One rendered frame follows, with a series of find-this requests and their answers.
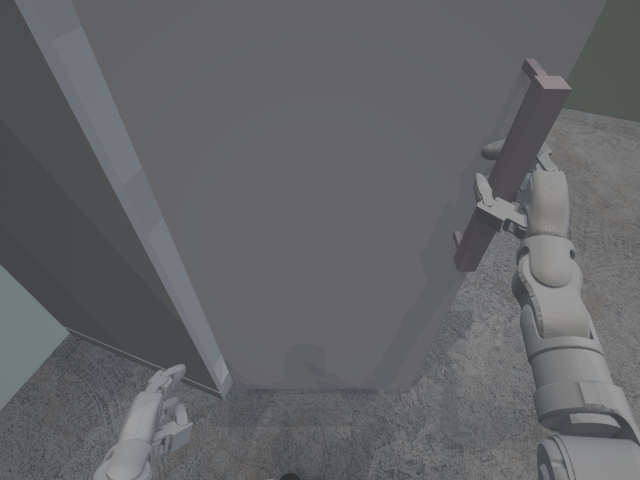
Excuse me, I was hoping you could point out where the right robot upper arm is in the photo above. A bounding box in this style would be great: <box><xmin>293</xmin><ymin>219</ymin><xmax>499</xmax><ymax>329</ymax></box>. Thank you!
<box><xmin>537</xmin><ymin>435</ymin><xmax>640</xmax><ymax>480</ymax></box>

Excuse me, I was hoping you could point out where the robot left hand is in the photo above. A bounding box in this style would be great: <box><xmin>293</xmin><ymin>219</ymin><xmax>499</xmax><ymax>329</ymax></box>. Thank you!
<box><xmin>117</xmin><ymin>364</ymin><xmax>193</xmax><ymax>459</ymax></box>

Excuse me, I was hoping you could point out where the robot right forearm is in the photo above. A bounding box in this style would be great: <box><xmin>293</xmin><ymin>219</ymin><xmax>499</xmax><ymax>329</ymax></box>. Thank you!
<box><xmin>511</xmin><ymin>235</ymin><xmax>640</xmax><ymax>446</ymax></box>

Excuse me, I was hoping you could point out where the robot right hand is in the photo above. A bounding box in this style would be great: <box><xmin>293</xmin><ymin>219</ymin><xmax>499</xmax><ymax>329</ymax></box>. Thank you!
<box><xmin>473</xmin><ymin>139</ymin><xmax>569</xmax><ymax>243</ymax></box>

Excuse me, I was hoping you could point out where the fridge door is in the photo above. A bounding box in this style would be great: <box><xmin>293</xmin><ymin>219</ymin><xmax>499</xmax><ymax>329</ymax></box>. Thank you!
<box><xmin>71</xmin><ymin>0</ymin><xmax>607</xmax><ymax>389</ymax></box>

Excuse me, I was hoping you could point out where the handle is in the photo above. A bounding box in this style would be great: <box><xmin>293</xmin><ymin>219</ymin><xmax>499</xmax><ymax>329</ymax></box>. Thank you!
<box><xmin>453</xmin><ymin>59</ymin><xmax>572</xmax><ymax>272</ymax></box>

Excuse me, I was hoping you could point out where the robot left forearm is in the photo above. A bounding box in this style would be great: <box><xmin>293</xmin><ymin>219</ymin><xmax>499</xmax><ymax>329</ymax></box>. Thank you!
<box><xmin>93</xmin><ymin>440</ymin><xmax>154</xmax><ymax>480</ymax></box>

